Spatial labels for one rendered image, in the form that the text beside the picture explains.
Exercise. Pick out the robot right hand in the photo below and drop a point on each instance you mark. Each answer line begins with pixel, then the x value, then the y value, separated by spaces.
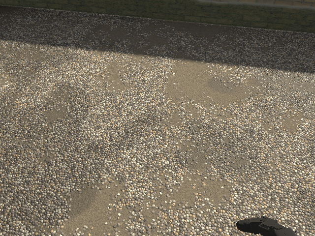
pixel 265 226

